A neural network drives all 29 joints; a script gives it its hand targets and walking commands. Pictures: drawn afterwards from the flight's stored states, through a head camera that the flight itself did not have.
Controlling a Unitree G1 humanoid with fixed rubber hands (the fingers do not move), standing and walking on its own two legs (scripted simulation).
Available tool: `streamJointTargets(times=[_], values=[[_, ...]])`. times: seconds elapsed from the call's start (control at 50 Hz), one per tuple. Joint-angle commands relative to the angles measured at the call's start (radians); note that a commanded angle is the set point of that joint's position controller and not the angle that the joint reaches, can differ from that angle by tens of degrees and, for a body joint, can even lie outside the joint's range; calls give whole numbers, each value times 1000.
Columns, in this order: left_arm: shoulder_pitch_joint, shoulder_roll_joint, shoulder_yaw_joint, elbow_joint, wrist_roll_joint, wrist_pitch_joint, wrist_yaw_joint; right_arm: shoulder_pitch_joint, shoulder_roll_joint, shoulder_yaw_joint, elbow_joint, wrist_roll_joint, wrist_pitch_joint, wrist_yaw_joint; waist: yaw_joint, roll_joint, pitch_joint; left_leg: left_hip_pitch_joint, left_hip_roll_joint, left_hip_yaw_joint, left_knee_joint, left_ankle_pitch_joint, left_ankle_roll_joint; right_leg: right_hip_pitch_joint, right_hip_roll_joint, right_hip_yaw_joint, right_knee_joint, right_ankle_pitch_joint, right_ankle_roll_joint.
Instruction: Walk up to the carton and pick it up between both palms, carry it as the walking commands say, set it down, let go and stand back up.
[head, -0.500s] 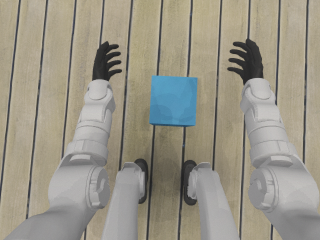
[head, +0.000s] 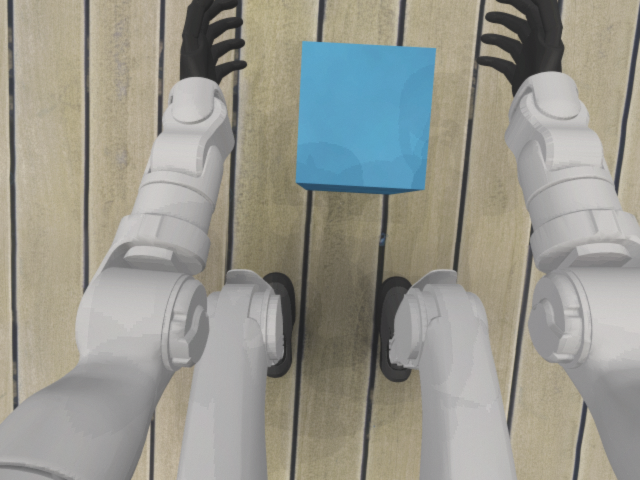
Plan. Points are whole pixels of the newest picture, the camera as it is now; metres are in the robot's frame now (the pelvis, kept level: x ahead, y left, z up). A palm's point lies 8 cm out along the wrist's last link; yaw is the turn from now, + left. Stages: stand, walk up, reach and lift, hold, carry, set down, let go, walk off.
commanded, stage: reach and lift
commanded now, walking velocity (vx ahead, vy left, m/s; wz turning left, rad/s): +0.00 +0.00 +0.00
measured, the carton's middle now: (356, 135) +0.50 -0.03 -0.34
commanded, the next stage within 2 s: none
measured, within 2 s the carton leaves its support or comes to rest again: leaves its support in 1.92 s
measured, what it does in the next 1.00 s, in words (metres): lowers itself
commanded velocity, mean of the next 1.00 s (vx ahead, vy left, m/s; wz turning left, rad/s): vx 0.00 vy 0.00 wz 0.00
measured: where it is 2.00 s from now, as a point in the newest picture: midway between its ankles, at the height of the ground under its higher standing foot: (333, 344)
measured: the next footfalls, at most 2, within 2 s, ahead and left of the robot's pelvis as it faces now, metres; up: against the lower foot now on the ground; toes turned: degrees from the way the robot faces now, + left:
none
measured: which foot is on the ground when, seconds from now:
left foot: down 0.00-1.00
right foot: down 0.00-1.00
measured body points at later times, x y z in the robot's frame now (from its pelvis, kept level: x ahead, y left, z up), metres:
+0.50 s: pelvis -0.01 -0.01 -0.08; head +0.36 -0.01 +0.16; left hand +0.53 +0.15 -0.28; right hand +0.53 -0.18 -0.28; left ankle +0.11 +0.12 -0.44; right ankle +0.11 -0.12 -0.44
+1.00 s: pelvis -0.02 +0.00 -0.09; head +0.35 -0.01 +0.16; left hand +0.53 +0.14 -0.28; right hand +0.53 -0.18 -0.27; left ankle +0.11 +0.12 -0.44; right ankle +0.11 -0.12 -0.44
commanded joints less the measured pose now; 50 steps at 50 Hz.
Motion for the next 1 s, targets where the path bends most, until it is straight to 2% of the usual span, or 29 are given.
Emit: streamJointTargets(times=[0.0, 0.02, 0.04, 0.08, 0.1, 0.12, 0.14, 0.16, 0.18, 0.2, 0.24, 0.28, 0.3, 0.32, 0.38, 0.42, 0.44, 0.46, 0.48, 0.54, 0.58, 0.62, 0.66, 0.76, 0.8, 0.9, 0.92, 0.94, 0.98], values=[[-265, 107, -18, -152, -13, -35, 5, -298, -128, 18, -179, 30, -26, -16, 10, 10, -1156, 665, -86, 44, -77, 192, -41, 557, 77, -42, -92, 222, 16], [-283, 96, -16, -49, -23, -42, 6, -251, -95, 29, -29, 29, -34, -15, -17, -20, -989, 546, -75, 29, -57, 159, -38, 460, 70, -47, -67, 194, 18], [-277, 99, -6, -98, -14, -48, 5, -272, -96, 45, -83, 48, -37, -17, 13, -11, -1063, 596, -80, 39, -42, 196, -43, 542, 71, -24, -68, 236, 17], [-288, 104, -34, -58, -29, -57, -3, -282, -129, 23, -72, 44, -48, -28, -29, 41, -1047, 584, -68, 27, -4, 202, -39, 478, 69, -33, -30, 242, 21], [-285, 94, -49, -119, -53, -56, -6, -270, -125, 39, -126, 36, -47, -28, -29, 10, -1172, 663, -78, 20, 0, 262, -40, 567, 68, -38, -29, 294, 17], [-242, 100, -51, 83, -42, -55, -7, -238, -120, 23, 76, 24, -43, -25, -14, 33, -946, 509, -65, 30, 12, 178, -44, 442, 64, -19, -11, 206, 12], [-284, 98, -60, -70, -55, -61, -16, -269, -125, 21, -77, 15, -49, -26, -51, -6, -1020, 550, -75, 8, 29, 234, -38, 478, 64, -23, 2, 255, 18], [-332, 120, -56, -36, -63, -74, -12, -301, -114, 36, -37, 30, -58, -29, -22, 1, -1000, 524, -68, 22, 52, 239, -45, 456, 62, -5, 7, 254, 13], [-330, 134, -66, -151, -72, -78, -9, -316, -138, 41, -148, 49, -62, -38, -29, 11, -1189, 629, -71, 21, 56, 311, -40, 555, 66, -27, 31, 340, 16], [-301, 139, -67, 78, -68, -68, -12, -267, -134, 53, 37, 38, -56, -38, -24, 6, -982, 523, -53, 25, 80, 246, -43, 408, 58, -15, 31, 247, 17], [-305, 156, -53, 13, -69, -83, -18, -322, -97, 80, -54, 72, -68, -36, 23, 1, -1015, 514, -64, 18, 88, 240, -30, 490, 58, -7, 54, 272, 22], [-360, 150, -63, 5, -90, -101, -21, -341, -109, 104, -19, 86, -77, -35, 10, -6, -998, 473, -50, 30, 118, 259, -42, 483, 59, -4, 80, 301, 19], [-319, 172, -63, 79, -83, -94, -23, -341, -124, 81, -20, 66, -78, -37, -28, -31, -967, 465, -52, 9, 111, 220, -34, 461, 62, -28, 87, 258, 26], [-369, 175, -75, 22, -96, -104, -23, -381, -98, 111, -35, 100, -77, -36, 21, -11, -1033, 495, -57, 29, 123, 226, -30, 495, 56, -6, 88, 256, 21], [-398, 170, -97, 2, -142, -111, -16, -369, -126, 130, -24, 118, -88, -43, -15, -21, -1067, 502, -41, 24, 152, 232, -43, 519, 52, -9, 108, 267, 18], [-406, 180, -117, 75, -152, -110, -17, -399, -121, 148, 26, 135, -83, -46, 13, -3, -1041, 507, -32, 27, 163, 210, -42, 505, 49, -4, 130, 237, 18], [-416, 201, -115, 72, -162, -110, -14, -408, -166, 127, 0, 122, -89, -55, -21, -44, -1076, 508, -33, 26, 193, 232, -47, 514, 44, -8, 138, 252, 22], [-449, 206, -108, 53, -159, -111, -10, -454, -152, 146, -33, 154, -90, -55, 27, -23, -1114, 546, -32, 24, 188, 241, -43, 532, 39, -10, 149, 260, 23], [-445, 168, -133, 31, -180, -107, -10, -440, -155, 152, -37, 145, -86, -53, -13, -13, -1135, 546, -31, 34, 199, 240, -46, 543, 48, -6, 143, 262, 16], [-415, 177, -133, 83, -203, -86, -17, -471, -188, 161, -59, 148, -73, -60, -32, -47, -1179, 553, -31, 26, 208, 220, -50, 640, 38, -17, 157, 276, 24], [-485, 171, -179, 22, -232, -86, -11, -516, -161, 163, -82, 176, -67, -55, -9, 11, -1268, 640, -41, 36, 217, 233, -62, 630, 40, -19, 165, 268, 9], [-506, 175, -164, 69, -235, -76, -16, -495, -148, 188, -7, 177, -48, -47, -23, -6, -1191, 627, -42, 39, 230, 244, -55, 649, 38, -14, 170, 294, 13], [-471, 209, -132, 63, -199, -77, -13, -465, -149, 197, 27, 191, -48, -39, 25, -19, -1186, 616, -41, 42, 225, 246, -54, 641, 36, -23, 194, 303, 19], [-504, 161, -138, 132, -204, -79, -28, -521, -166, 167, 18, 155, -58, -40, -35, 1, -987, 519, -43, 38, 224, 170, -53, 518, 36, -8, 159, 214, 18], [-517, 221, -101, 134, -181, -85, -25, -510, -173, 164, 53, 133, -56, -42, -16, -49, -965, 499, -43, 19, 228, 155, -37, 519, 24, -17, 180, 195, 33], [-511, 175, -111, 148, -144, -101, -19, -475, -168, 144, 124, 118, -72, -31, -35, 9, -877, 497, -41, 18, 213, 151, -47, 435, 38, -6, 167, 187, 15], [-521, 196, -105, 121, -156, -104, -20, -517, -140, 155, 46, 131, -80, -33, -20, -16, -910, 485, -52, 24, 214, 144, -33, 434, 36, -13, 160, 178, 24], [-505, 184, -114, 146, -139, -103, -13, -499, -140, 177, 94, 142, -77, -33, 16, -4, -938, 526, -47, 24, 208, 179, -42, 445, 42, -6, 166, 201, 20], [-480, 137, -131, 154, -146, -103, -15, -488, -96, 184, 107, 146, -77, -29, 26, 4, -906, 502, -56, 23, 196, 183, -41, 414, 46, -5, 162, 191, 18]])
